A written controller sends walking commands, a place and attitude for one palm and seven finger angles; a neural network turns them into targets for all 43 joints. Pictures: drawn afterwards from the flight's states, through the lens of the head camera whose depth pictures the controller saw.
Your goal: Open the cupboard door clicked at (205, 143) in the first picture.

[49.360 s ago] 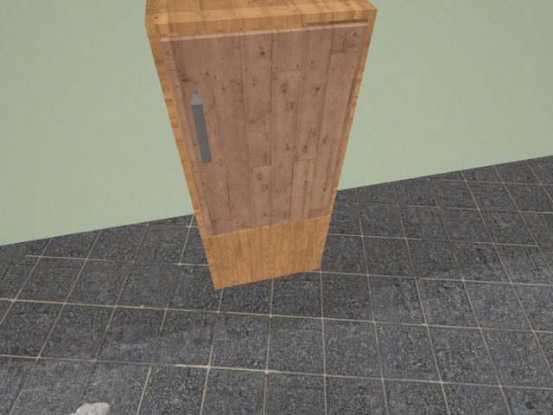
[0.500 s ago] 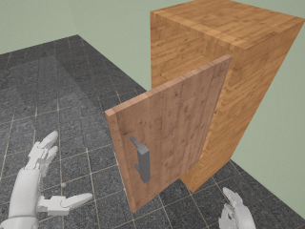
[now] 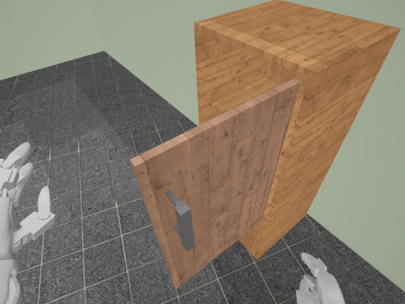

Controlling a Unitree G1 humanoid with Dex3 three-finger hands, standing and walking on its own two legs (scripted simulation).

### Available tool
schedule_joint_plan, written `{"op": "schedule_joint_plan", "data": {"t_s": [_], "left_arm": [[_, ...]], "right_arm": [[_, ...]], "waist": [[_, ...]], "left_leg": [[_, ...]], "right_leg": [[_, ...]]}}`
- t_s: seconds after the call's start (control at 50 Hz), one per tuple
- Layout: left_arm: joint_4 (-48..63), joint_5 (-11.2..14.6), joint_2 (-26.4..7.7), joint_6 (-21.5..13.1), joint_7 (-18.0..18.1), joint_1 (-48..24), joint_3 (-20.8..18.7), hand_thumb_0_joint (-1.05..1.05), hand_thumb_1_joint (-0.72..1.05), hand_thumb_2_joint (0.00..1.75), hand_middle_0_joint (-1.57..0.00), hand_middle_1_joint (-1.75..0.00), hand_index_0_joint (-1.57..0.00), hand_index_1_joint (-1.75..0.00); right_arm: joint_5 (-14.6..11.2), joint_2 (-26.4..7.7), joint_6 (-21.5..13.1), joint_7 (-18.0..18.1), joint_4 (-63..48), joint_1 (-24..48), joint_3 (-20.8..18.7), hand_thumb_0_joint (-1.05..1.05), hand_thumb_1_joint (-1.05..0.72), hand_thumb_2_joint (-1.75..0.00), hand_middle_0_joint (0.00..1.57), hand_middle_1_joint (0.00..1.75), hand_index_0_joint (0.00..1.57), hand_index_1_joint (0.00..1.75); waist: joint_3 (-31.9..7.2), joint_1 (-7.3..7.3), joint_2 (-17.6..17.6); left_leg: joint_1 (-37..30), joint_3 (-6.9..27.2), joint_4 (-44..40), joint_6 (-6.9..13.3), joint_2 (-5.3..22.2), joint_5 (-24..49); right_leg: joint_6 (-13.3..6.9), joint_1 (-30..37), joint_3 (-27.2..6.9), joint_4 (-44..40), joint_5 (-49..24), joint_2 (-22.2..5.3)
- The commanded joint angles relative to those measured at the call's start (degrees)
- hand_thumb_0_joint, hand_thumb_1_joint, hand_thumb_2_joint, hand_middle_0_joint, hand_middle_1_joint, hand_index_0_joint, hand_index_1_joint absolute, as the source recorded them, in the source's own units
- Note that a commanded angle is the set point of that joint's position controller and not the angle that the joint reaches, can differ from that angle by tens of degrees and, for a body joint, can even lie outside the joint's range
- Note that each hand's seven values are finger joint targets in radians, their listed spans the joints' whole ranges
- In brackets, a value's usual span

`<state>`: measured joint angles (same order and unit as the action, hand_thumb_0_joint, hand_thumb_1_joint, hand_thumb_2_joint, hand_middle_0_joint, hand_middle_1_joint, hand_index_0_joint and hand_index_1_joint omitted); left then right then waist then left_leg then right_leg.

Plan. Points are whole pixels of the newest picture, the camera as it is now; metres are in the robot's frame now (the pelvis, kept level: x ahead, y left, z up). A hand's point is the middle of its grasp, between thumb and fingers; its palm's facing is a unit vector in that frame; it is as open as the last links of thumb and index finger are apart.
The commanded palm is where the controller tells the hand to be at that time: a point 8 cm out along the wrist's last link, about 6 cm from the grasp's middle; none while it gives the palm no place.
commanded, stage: draw the hand back to the body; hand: left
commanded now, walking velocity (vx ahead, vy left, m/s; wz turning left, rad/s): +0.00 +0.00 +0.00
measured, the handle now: (179, 221) +0.27 +0.09 +0.04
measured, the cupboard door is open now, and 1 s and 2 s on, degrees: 89 89 89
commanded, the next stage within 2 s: step back with the hand held close in 0.28 s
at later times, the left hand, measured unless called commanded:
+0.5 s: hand (47, 218) +0.18 +0.26 +0.16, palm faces +0.46 -0.78 -0.42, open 7.5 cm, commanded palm +0.13 +0.29 +0.17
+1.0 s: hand (6, 267) +0.11 +0.28 +0.15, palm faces +0.41 -0.76 -0.50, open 7.4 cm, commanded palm +0.05 +0.32 +0.17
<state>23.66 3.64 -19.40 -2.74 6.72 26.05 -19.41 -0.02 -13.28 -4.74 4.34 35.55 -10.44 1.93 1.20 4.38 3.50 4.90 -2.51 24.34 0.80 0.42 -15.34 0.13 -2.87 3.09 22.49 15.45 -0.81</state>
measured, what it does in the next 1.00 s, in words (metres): shifts its weight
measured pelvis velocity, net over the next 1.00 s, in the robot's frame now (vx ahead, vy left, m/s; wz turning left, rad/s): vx -0.09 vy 0.02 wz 0.00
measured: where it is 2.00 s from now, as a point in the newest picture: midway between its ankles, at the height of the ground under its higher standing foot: outside the picture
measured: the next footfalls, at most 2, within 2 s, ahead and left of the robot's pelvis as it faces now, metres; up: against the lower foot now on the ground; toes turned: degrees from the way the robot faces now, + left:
right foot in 1.58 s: -0.23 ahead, -0.10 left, +0.00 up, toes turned -2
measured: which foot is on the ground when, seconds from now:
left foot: down 0.00-1.00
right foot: down 0.00-1.00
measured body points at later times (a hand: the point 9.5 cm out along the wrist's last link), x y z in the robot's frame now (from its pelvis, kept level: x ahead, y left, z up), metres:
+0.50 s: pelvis -0.01 -0.01 +0.00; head -0.02 -0.03 +0.45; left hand +0.15 +0.30 +0.18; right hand +0.18 -0.23 -0.08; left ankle -0.02 +0.11 -0.74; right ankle -0.03 -0.12 -0.74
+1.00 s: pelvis -0.09 +0.02 -0.01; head -0.07 +0.03 +0.44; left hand +0.09 +0.32 +0.18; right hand +0.09 -0.22 -0.09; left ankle -0.02 +0.11 -0.74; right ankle -0.03 -0.12 -0.74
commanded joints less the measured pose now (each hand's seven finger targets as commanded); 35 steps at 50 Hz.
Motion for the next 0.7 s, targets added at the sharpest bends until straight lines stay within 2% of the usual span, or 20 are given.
{"op": "schedule_joint_plan", "data": {"t_s": [0.0,0.08,0.1,0.12,0.16,0.26,0.3,0.36,0.38,0.4,0.42,0.44,0.46,0.48,0.52,0.54,0.6,0.68], "left_arm": [[10.57,0.18,-9.28,-3.38,0.68,-3.52,-4.98,0.0,0.9,0.9,-0.2,-0.3,-0.2,-0.3],[11.84,0.2,-10.67,-3.97,0.9,-3.75,-6.18,0.0,0.9,0.9,-0.2,-0.3,-0.2,-0.3],[12.55,0.08,-10.81,-4.15,0.94,-4.1,-6.22,0.0,0.9,0.9,-0.2,-0.3,-0.2,-0.3],[12.62,0.06,-11.37,-4.05,0.97,-4.57,-6.5,0.0,0.9,0.9,-0.2,-0.3,-0.2,-0.3],[12.28,0.15,-10.78,-4.15,1.0,-4.3,-6.22,0.0,0.9,0.9,-0.2,-0.3,-0.2,-0.3],[10.66,0.34,-9.93,-4.35,0.82,-4.19,-5.6,0.0,0.9,0.9,-0.2,-0.3,-0.2,-0.3],[10.63,0.36,-10.16,-4.54,0.82,-4.05,-5.9,0.0,0.9,0.9,-0.2,-0.3,-0.2,-0.3],[10.43,0.35,-9.98,-4.66,0.73,-4.25,-5.53,0.0,0.9,0.9,-0.2,-0.3,-0.2,-0.3],[12.31,0.33,-12.26,-5.07,1.06,-7.98,-7.3,0.0,0.9,0.9,-0.2,-0.3,-0.2,-0.3],[14.23,-0.01,-18.56,-7.15,1.24,-11.9,-13.71,0.0,0.9,0.9,-0.2,-0.3,-0.2,-0.3],[11.93,-0.3,-18.2,-7.87,0.94,-11.36,-13.39,0.0,0.9,0.9,-0.2,-0.3,-0.2,-0.3],[7.94,-0.21,-13.51,-7.6,0.39,-3.95,-9.95,0.0,0.9,0.9,-0.2,-0.3,-0.2,-0.3],[7.54,-0.25,-11.83,-7.34,0.08,-0.45,-8.38,0.0,0.9,0.9,-0.2,-0.3,-0.2,-0.3],[8.88,-0.23,-10.71,-7.29,-0.11,0.73,-7.11,0.0,0.9,0.9,-0.2,-0.3,-0.2,-0.3],[10.43,-0.27,-11.5,-7.39,0.2,3.18,-7.86,0.0,0.9,0.9,-0.2,-0.3,-0.2,-0.3],[11.66,-0.2,-11.96,-7.34,0.37,4.0,-8.35,0.0,0.9,0.9,-0.2,-0.3,-0.2,-0.3],[14.19,-0.22,-14.27,-7.38,1.1,4.93,-10.64,0.0,0.9,0.9,-0.2,-0.3,-0.2,-0.3],[16.93,-0.26,-15.57,-7.81,1.95,5.12,-11.85,0.0,0.9,0.9,-0.2,-0.3,-0.2,-0.3]], "right_arm": [[0.09,-5.78,-2.38,0.3,-9.35,7.29,-2.82,0.0,-0.9,-0.9,0.2,0.3,0.2,0.3],[0.11,-5.42,-2.55,0.62,-9.2,7.52,-2.82,0.0,-0.9,-0.9,0.2,0.3,0.2,0.3],[0.12,-5.42,-2.74,0.67,-9.17,7.5,-2.83,0.0,-0.9,-0.9,0.2,0.3,0.2,0.3],[0.11,-5.53,-2.8,0.76,-9.07,7.7,-2.8,0.0,-0.9,-0.9,0.2,0.3,0.2,0.3],[0.07,-5.26,-3.01,0.82,-8.78,7.63,-2.75,0.0,-0.9,-0.9,0.2,0.3,0.2,0.3],[-0.03,-5.27,-3.2,0.87,-8.56,7.82,-2.87,0.0,-0.9,-0.9,0.2,0.3,0.2,0.3],[0.0,-5.22,-3.32,0.87,-8.38,7.81,-2.99,0.0,-0.9,-0.9,0.2,0.3,0.2,0.3],[-0.03,-5.3,-3.28,0.86,-8.35,8.03,-3.0,0.0,-0.9,-0.9,0.2,0.3,0.2,0.3],[-0.08,-5.44,-3.45,1.0,-8.23,8.12,-3.08,0.0,-0.9,-0.9,0.2,0.3,0.2,0.3],[-0.47,-6.21,-2.28,0.81,-10.06,6.86,-3.01,0.0,-0.9,-0.9,0.2,0.3,0.2,0.3],[-0.39,-5.44,-1.41,0.88,-9.25,6.71,-2.92,0.0,-0.9,-0.9,0.2,0.3,0.2,0.3],[-0.2,-5.5,-0.8,0.98,-9.11,7.15,-3.19,0.0,-0.9,-0.9,0.2,0.3,0.2,0.3],[-0.1,-5.76,-0.17,0.81,-9.73,6.98,-3.43,0.0,-0.9,-0.9,0.2,0.3,0.2,0.3],[-0.18,-6.18,0.32,0.62,-10.23,6.81,-3.69,0.0,-0.9,-0.9,0.2,0.3,0.2,0.3],[-0.08,-6.42,1.13,0.83,-10.7,6.87,-4.03,0.0,-0.9,-0.9,0.2,0.3,0.2,0.3],[-0.2,-6.38,1.49,0.82,-11.27,6.59,-4.17,0.0,-0.9,-0.9,0.2,0.3,0.2,0.3],[-0.44,-6.27,2.35,1.11,-12.34,6.57,-4.62,0.0,-0.9,-0.9,0.2,0.3,0.2,0.3],[-0.73,-6.25,2.62,1.58,-13.39,6.46,-4.87,0.0,-0.9,-0.9,0.2,0.3,0.2,0.3]], "waist": [[-3.99,-0.25,-2.1],[-5.21,-0.01,-0.43],[-5.11,-0.1,-0.92],[-4.56,-0.08,0.18],[-4.48,-0.22,1.03],[-2.53,-0.37,-0.98],[-3.53,-0.22,-0.23],[-2.81,-0.29,-0.99],[-4.01,-0.38,0.01],[0.61,-2.85,-1.64],[0.42,-2.96,-2.38],[-0.51,-3.21,-3.56],[-2.33,-3.16,-3.78],[-4.06,-3.41,-2.17],[-7.08,-3.29,-0.81],[-8.86,-3.33,-1.52],[-10.99,-3.4,-2.81],[-11.1,-3.33,-0.91]], "left_leg": [[-1.16,1.59,-3.06,0.54,0.9,17.6],[-1.59,1.24,-2.79,0.65,0.56,16.83],[-1.63,1.23,-2.63,0.66,0.47,17.39],[-1.28,1.34,-2.61,0.52,0.49,17.31],[-1.98,1.11,-2.64,0.61,0.47,16.52],[-1.8,1.12,-3.16,0.68,0.61,14.79],[-2.04,0.86,-3.07,0.82,0.46,14.45],[-1.81,1.04,-3.34,0.81,0.52,14.01],[-2.25,1.01,-3.24,0.8,0.42,14.01],[2.11,2.09,-0.68,1.49,1.71,11.37],[3.27,3.1,-0.12,1.25,1.53,9.87],[2.5,2.6,0.62,1.27,1.65,11.41],[2.15,2.06,0.99,1.22,1.84,13.3],[1.92,1.73,1.08,1.13,2.16,14.76],[1.94,2.15,0.5,1.11,2.82,19.5],[1.92,2.26,0.48,0.97,3.34,21.22],[2.94,2.33,1.03,0.9,4.0,23.33],[6.05,3.46,0.34,0.92,4.73,22.65]], "right_leg": [[-0.83,-0.81,-0.83,-2.8,-16.21,0.49],[-0.91,-0.3,-1.34,-3.16,-16.46,0.28],[-0.94,-0.24,-1.29,-3.12,-17.01,0.37],[-1.09,-0.1,-1.41,-3.22,-17.05,0.28],[-0.95,-0.93,-1.47,-3.63,-16.3,0.24],[-0.76,-2.02,-1.5,-4.48,-14.41,0.43],[-0.73,-1.65,-1.74,-4.61,-14.27,0.31],[-0.73,-1.84,-1.73,-4.89,-13.63,0.39],[-0.74,-1.5,-1.88,-4.87,-13.89,0.28],[-0.7,-7.79,-6.68,-7.73,-17.77,-2.82],[-1.1,-7.23,-6.35,-7.43,-18.48,-4.36],[-0.98,-8.06,-6.07,-6.83,-20.01,-4.63],[-0.62,-7.56,-5.23,-5.82,-21.78,-4.68],[-0.38,-7.19,-5.0,-4.88,-22.53,-4.69],[-0.16,-5.36,-3.74,-2.6,-24.55,-4.32],[-0.03,-4.75,-3.72,-1.44,-25.12,-4.01],[0.16,-4.47,-3.95,0.63,-27.17,-3.77],[0.21,-4.22,-3.68,3.26,-24.8,-3.18]]}}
